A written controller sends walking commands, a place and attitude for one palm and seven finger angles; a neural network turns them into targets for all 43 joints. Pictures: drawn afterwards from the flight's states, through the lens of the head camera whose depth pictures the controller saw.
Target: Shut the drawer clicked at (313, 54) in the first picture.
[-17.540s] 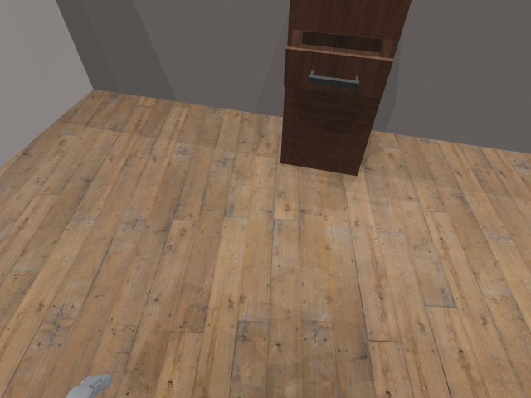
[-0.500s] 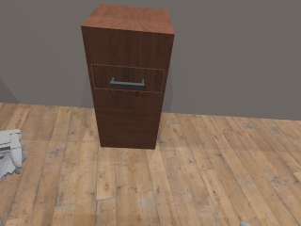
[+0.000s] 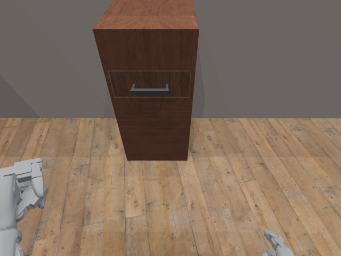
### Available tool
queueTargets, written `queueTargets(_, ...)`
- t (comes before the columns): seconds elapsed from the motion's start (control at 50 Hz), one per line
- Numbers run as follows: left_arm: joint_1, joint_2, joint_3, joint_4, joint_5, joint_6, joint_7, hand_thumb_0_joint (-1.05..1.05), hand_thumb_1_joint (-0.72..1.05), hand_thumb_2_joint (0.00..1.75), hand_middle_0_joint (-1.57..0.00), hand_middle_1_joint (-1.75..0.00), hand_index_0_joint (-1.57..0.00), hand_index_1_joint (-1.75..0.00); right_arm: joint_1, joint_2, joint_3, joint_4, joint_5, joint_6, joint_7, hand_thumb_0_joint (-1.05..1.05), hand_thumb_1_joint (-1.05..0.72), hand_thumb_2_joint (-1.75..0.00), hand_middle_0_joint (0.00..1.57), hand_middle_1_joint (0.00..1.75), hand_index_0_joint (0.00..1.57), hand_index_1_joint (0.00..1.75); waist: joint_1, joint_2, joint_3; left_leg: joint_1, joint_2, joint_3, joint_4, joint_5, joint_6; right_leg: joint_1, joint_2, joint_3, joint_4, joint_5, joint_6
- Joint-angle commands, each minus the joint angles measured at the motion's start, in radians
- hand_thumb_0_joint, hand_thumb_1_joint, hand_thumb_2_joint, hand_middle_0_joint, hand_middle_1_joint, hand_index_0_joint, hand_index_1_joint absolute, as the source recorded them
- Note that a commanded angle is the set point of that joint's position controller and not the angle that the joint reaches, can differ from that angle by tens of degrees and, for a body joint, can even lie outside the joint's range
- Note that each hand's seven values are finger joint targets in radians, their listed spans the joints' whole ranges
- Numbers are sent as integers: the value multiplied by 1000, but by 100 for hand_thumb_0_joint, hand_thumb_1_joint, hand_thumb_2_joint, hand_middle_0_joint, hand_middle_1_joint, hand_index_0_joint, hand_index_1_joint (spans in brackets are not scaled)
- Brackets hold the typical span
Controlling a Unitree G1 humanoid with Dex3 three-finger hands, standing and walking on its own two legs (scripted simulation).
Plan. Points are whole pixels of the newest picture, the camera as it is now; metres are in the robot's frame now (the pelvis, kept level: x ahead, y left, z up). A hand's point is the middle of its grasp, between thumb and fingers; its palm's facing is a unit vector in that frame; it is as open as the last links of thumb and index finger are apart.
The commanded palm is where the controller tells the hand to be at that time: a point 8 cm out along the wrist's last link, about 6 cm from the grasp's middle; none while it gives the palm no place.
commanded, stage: stop stepping back and stand still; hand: left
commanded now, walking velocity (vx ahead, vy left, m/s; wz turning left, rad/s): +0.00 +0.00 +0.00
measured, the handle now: (150, 88) +0.87 +0.18 -0.11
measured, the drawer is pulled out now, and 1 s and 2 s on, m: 0.00 0.00 0.00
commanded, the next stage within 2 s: let the arm hang, fingers relaxed in 0.12 s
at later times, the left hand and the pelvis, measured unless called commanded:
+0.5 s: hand out of the picture +0.04 +0.22 -0.15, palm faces -0.02 -0.97 -0.26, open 3.1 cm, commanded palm none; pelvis -0.04 +0.02 -0.01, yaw +2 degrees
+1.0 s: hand out of the picture -0.03 +0.28 -0.15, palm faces +0.04 -0.93 -0.36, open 6.9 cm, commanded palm none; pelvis -0.04 +0.03 +0.01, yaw +2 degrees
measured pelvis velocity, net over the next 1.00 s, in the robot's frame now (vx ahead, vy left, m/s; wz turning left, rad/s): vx -0.04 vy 0.03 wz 0.03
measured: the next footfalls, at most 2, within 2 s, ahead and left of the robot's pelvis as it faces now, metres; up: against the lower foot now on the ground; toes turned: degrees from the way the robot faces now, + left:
none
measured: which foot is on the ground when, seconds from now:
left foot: down 0.00-1.00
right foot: down 0.00-1.00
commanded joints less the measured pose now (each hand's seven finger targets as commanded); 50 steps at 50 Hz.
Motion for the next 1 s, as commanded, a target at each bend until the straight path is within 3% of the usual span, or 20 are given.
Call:
queueTargets(0.0, -20, 286, 170, -423, 4, -110, 10, 0, 90, 90, -140, -160, -140, -160, -104, -67, -32, -213, 4, -73, -1, 0, -90, -90, 20, 30, 20, 30, -31, 31, -93, 127, 38, -26, -45, 423, 69, -19, -58, 72, -70, 462, 26)
queueTargets(0.04, 84, 304, 216, -419, -6, -112, 15, 0, 90, 90, -140, -160, -140, -160, -102, -67, -36, -224, 4, -68, 3, 0, -90, -90, 20, 30, 20, 30, -26, 75, -119, 122, 43, -37, -50, 410, 64, -5, -51, 69, -82, 407, 23)
queueTargets(0.06, 127, 285, 215, -405, -14, -113, 14, 0, 90, 90, -140, -160, -140, -160, -106, -57, -35, -232, 8, -62, 7, 0, -90, -90, 20, 30, 20, 30, -26, 84, -119, 114, 44, -33, -47, 386, 60, -2, -54, 77, -98, 389, 20)
queueTargets(0.18, 194, 251, 220, -288, -39, -105, 6, 0, 90, 90, -140, -160, -140, -160, -101, -59, -43, -230, 9, -32, 13, 0, -90, -90, 20, 30, 20, 30, -43, 14, -78, 100, 43, -30, -45, 287, 47, -57, -64, 103, -165, 356, 14)
queueTargets(0.2, -40, 161, -191, 491, 56, 45, -134, 0, 90, 90, -140, -160, -140, -160, -191, -267, -92, -14, 22, -66, 101, 0, -90, -90, 20, 30, 20, 30, -66, 61, -37, 24, 74, -65, 76, 416, 53, -149, -135, 53, 7, 482, -3)
queueTargets(0.22, -60, 143, -173, 510, 48, 120, -154, 0, 90, 90, -136, -156, -136, -156, -125, -220, -98, -16, 22, -2, 104, 0, -90, -90, 20, 30, 20, 30, -55, 62, -103, 57, 82, -73, 58, 379, 56, -152, -115, 82, -4, 374, 7)
queueTargets(0.24, -69, 120, -183, 512, 52, 137, -159, 0, 90, 90, -132, -151, -132, -151, -120, -207, -96, -25, 17, 11, 99, 0, -90, -90, 20, 30, 20, 30, -55, 33, -86, 50, 91, -84, 50, 374, 62, -167, -91, 71, 2, 301, 17)
queueTargets(0.26, -93, 114, -184, 561, 55, 137, -160, 0, 90, 90, -128, -147, -128, -147, -113, -203, -84, -12, 8, 26, 98, 0, -90, -90, 20, 30, 20, 30, -41, 13, -97, -12, 113, -133, 18, 317, 88, -143, -74, 53, 25, 194, 17)
queueTargets(0.3, -142, 139, -186, 673, 58, 137, -155, 0, 90, 90, -120, -138, -120, -138, -135, -201, -59, -10, -3, 55, 97, 0, -90, -90, 20, 30, 20, 30, -20, -138, -72, -81, 114, -188, -23, 265, 112, -85, -59, 61, -4, 147, 8)
queueTargets(0.34, -207, 172, -192, 796, 63, 132, -154, 0, 90, 90, -112, -130, -112, -130, -139, -205, -56, 16, -13, 69, 97, 0, -90, -90, 20, 30, 20, 30, -24, -244, -64, -54, 69, -151, 1, 206, 89, -95, -103, 92, -63, 165, -23)
queueTargets(0.38, -255, 190, -199, 915, 59, 137, -149, 0, 90, 90, -104, -121, -104, -121, -139, -196, -55, 53, -20, 89, 97, 0, -90, -90, 20, 30, 20, 30, -34, -212, -29, -7, 20, -103, 40, 153, 73, -151, -153, 125, -119, 144, -59)
queueTargets(0.42, -296, 179, -219, 1018, 52, 146, -142, 0, 90, 90, -96, -112, -96, -112, -123, -171, -49, 93, -26, 110, 99, 0, -90, -90, 20, 30, 20, 30, -50, -93, 13, 39, 12, -82, 34, 106, 62, -206, -163, 125, -149, 52, -69)
queueTargets(0.48, -278, 160, -239, 1153, 45, 155, -140, 0, 90, 90, -84, -99, -84, -99, -113, -166, -44, 144, -27, 124, 98, 0, -90, -90, 20, 30, 20, 30, -43, 126, 46, -2, 45, -148, -109, 3, 72, -153, -98, 89, -141, -70, -36)
queueTargets(0.52, -248, 165, -239, 1235, 43, 154, -141, 0, 90, 90, -76, -91, -76, -91, -116, -178, -48, 175, -25, 127, 93, 0, -90, -90, 20, 30, 20, 30, -30, 169, 56, -45, 46, -171, -179, -126, 73, -101, -76, 88, -151, -86, -33)
queueTargets(0.6, -218, 157, -226, 1350, 45, 147, -144, 0, 90, 90, -60, -73, -60, -73, -77, -172, -62, 233, -24, 130, 82, 0, -90, -90, 20, 30, 20, 30, -27, 162, 9, -1, 40, -167, -198, -198, 70, -68, -82, 85, -194, -93, -48)
queueTargets(0.62, -222, 159, -229, 1372, 43, 146, -145, 0, 90, 90, -56, -69, -56, -69, -69, -175, -64, 247, -23, 131, 81, 0, -90, -90, 20, 30, 20, 30, -29, 158, 13, 8, 40, -168, -202, -204, 70, -75, -82, 86, -203, -101, -51)
queueTargets(0.7, -246, 165, -232, 1437, 43, 142, -146, 0, 90, 90, -40, -52, -40, -52, -45, -183, -73, 292, -20, 133, 77, 0, -90, -90, 20, 30, 20, 30, -39, 37, 63, 52, 43, -155, -187, -158, 68, -131, -99, 87, -256, -131, -57)
queueTargets(0.8, -271, 183, -234, 1487, 42, 139, -145, 0, 90, 90, -20, -30, -20, -30, -39, -197, -76, 339, -18, 127, 77, 0, -90, -90, 20, 30, 20, 30, -39, 13, 80, 73, 58, -162, -214, -122, 71, -129, -100, 84, -258, -103, -53)
queueTargets(0.92, -291, 201, -238, 1519, 40, 134, -142, 0, 90, 90, -20, -30, -20, -30, -81, -210, -71, 366, -16, 119, 81, 0, -90, -90, 20, 30, 20, 30, -31, -11, 80, 87, 65, -161, -245, -57, 70, -88, -106, 81, -262, -35, -43)
queueTargets(0.98, -321, 211, -239, 1518, 39, 128, -141, 0, 90, 90, -20, -30, -20, -30, -93, -210, -67, 379, -16, 114, 84, 0, -90, -90, 20, 30, 20, 30, -33, -11, 63, 117, 63, -139, -227, 49, 66, -70, -118, 87, -273, 24, -38)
